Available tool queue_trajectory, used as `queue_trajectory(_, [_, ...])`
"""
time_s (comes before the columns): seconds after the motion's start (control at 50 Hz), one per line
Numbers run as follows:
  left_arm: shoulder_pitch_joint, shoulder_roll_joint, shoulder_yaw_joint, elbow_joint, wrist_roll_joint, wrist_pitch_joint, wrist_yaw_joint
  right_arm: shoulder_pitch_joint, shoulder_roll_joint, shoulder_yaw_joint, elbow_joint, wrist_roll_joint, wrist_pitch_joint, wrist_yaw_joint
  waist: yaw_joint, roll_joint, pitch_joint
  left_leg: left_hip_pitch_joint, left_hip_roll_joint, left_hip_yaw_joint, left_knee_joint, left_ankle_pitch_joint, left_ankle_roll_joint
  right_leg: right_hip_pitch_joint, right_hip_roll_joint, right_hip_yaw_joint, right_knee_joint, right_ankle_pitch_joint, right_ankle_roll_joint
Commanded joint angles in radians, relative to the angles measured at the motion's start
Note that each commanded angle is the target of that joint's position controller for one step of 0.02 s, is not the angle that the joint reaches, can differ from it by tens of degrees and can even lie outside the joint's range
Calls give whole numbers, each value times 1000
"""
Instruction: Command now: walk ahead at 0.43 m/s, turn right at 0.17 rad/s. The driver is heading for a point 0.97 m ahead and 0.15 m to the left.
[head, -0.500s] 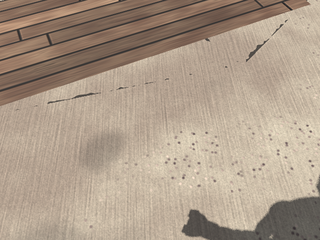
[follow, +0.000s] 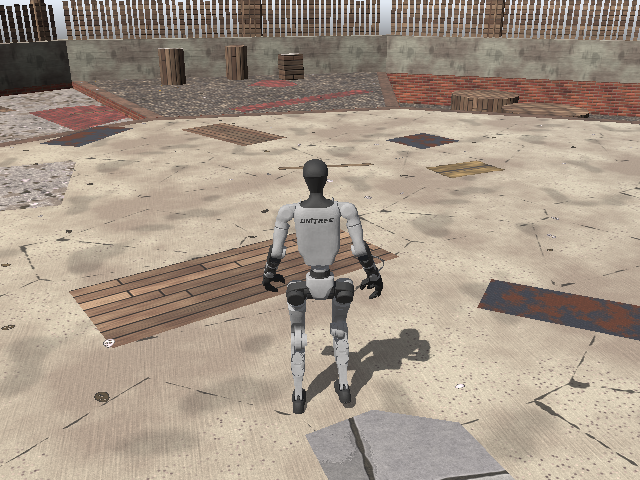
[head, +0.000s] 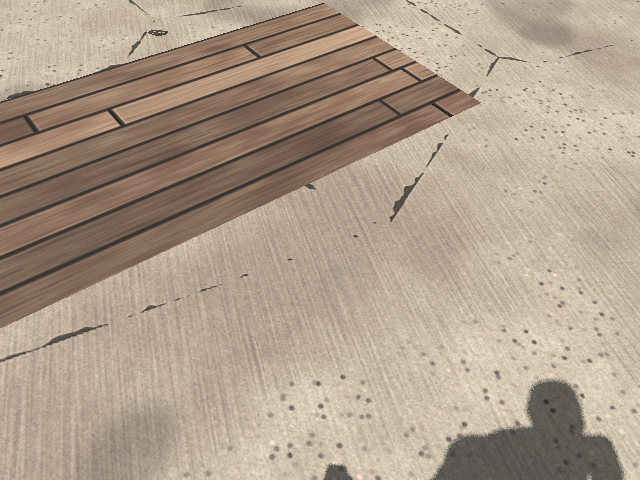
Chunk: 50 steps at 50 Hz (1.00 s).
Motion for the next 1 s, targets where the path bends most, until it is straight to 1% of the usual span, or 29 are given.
queue_trajectory(0.02, [-65,118,35,-84,12,-37,-9,20,-150,-36,-48,17,-7,-4,2,159,128,265,299,-427,-329,-257,167,-437,-119,8,125,111,19])
queue_trajectory(0.06, [-90,78,28,-83,15,-38,-14,40,-136,-27,-39,6,-7,-4,-9,159,118,211,247,-299,-355,-64,157,-362,-138,-51,117,228,40])
queue_trajectory(0.14, [-176,29,13,-108,9,-41,-17,107,-129,-22,-11,15,3,-5,-50,161,116,202,197,-142,-355,166,147,-276,-148,-108,-63,359,62])
queue_trajectory(0.18, [-232,15,7,-124,3,-45,-27,135,-146,-22,0,19,9,-6,-73,168,126,199,195,-107,-347,205,143,-216,-139,-126,-179,398,65])
queue_trajectory(0.26, [-303,25,6,-147,-11,-53,-49,178,-173,-27,21,30,23,-4,-94,171,160,236,239,-117,-320,232,151,-150,-117,-151,-304,358,47])
queue_trajectory(0.32, [-267,64,19,-149,-11,-62,-57,167,-200,-37,30,38,37,-9,-40,191,141,301,276,-124,-244,451,133,-47,-93,-157,-373,275,-4])
queue_trajectory(0.34, [-184,89,33,-127,-5,-62,-53,148,-208,-39,28,41,41,-11,18,187,83,302,256,-88,-146,645,116,86,-66,-180,-410,287,-29])
queue_trajectory(0.36, [-32,134,56,-81,-1,-59,-43,142,-196,-34,24,39,42,-14,92,164,-23,248,211,-40,27,757,91,314,-60,-184,-421,320,-63])
queue_trajectory(0.38, [166,201,76,-46,16,-54,-27,125,-148,-14,-8,17,36,-14,174,67,-185,11,165,-18,332,509,55,663,-249,16,-371,341,-130])
queue_trajectory(0.4, [220,285,88,-24,25,-51,-30,242,-5,31,-33,18,15,-7,115,-248,-343,-381,-12,-22,688,-226,-1,985,-512,491,-465,150,-283])
queue_trajectory(0.42, [229,180,65,-20,24,-47,-27,184,-121,1,-13,49,-4,-4,158,-171,-321,-475,18,-149,813,-289,7,916,-507,556,-546,43,-264])
queue_trajectory(0.44, [163,141,47,-17,18,-47,-22,83,-170,-16,-44,68,-9,-1,144,-127,-149,-532,61,-127,830,-208,17,779,-469,383,-560,104,-213])
queue_trajectory(0.46, [96,114,37,-18,18,-49,-22,37,-157,-14,-50,57,-6,-4,112,-51,-74,-495,102,-106,785,-122,15,638,-424,265,-588,182,-183])
queue_trajectory(0.48, [37,76,26,-16,21,-52,-28,8,-143,-19,-47,38,5,-8,81,-15,6,-461,122,-100,729,-63,15,519,-365,168,-630,237,-151])
queue_trajectory(0.5, [9,78,27,-11,29,-61,-28,49,-121,-20,-46,37,19,-6,38,-81,15,-396,144,-110,709,-16,8,440,-362,113,-668,273,-155])
queue_trajectory(0.54, [-17,71,33,10,27,-78,-30,74,-81,-15,-35,41,45,-4,7,-62,50,-356,151,-108,686,9,-9,351,-353,34,-726,331,-166])
queue_trajectory(0.6, [-12,78,39,44,31,-91,-23,15,-76,-20,-56,33,60,-8,5,-13,104,-431,140,-130,619,107,-18,336,-335,-92,-744,480,-145])
queue_trajectory(0.64, [-9,102,45,60,32,-89,-15,-30,-68,-16,-78,31,55,0,9,-17,111,-442,137,-128,497,231,-20,349,-331,-147,-758,475,-139])
queue_trajectory(0.7, [8,127,49,76,26,-83,-5,-146,-49,-4,-115,28,47,23,51,2,140,-407,120,-54,304,361,-5,367,-321,-229,-767,477,-115])
queue_trajectory(0.76, [70,152,57,107,14,-66,2,-248,-45,2,-168,29,46,42,93,20,170,-450,112,-16,200,344,19,482,-356,-259,-741,500,-105])
queue_trajectory(0.8, [89,167,62,120,4,-48,5,-286,-53,0,-204,31,47,55,98,12,174,-470,100,12,160,274,40,563,-379,-275,-696,565,-90])
queue_trajectory(0.86, [72,210,72,116,-1,-24,14,-232,-98,-23,-228,31,55,64,41,-45,92,-315,10,101,149,118,93,620,-379,-317,-510,1006,-56])
queue_trajectory(0.88, [62,221,73,113,-2,-14,19,-128,-133,-43,-209,33,58,62,-21,-56,30,-179,-37,125,139,83,119,605,-364,-331,-358,1124,-42])
queue_trajectory(0.9, [47,215,67,107,-6,-10,24,37,-189,-76,-171,34,61,49,-112,-35,-54,72,-75,116,72,143,158,498,-325,-355,-135,1080,-7])
queue_trajectory(0.92, [76,154,43,82,23,-21,25,164,-287,-106,-149,33,73,25,-140,126,-153,381,100,-164,65,190,225,222,-267,-356,197,633,39])
queue_trajectory(0.94, [146,39,3,29,27,-56,7,104,-349,-106,-177,34,59,28,-23,327,-283,666,327,-778,-108,-16,436,-178,-39,-182,533,-193,88])
queue_trajectory(0.96, [29,143,23,19,-6,-92,-10,128,-250,-78,-190,26,51,35,-100,169,-311,679,327,-800,-194,-68,387,-284,-86,-2,574,-171,62])
queue_trajectory(0.98, [-43,157,26,-7,-31,-106,-17,99,-208,-66,-183,20,41,35,-93,131,-171,567,298,-649,-195,-10,340,-328,-124,-15,527,-92,39])
queue_trajectory(1.0, [-71,135,21,-3,-9,-107,-8,32,-179,-55,-187,25,38,37,-43,-2,-55,393,244,-512,-202,113,288,-284,-171,-29,423,-16,30])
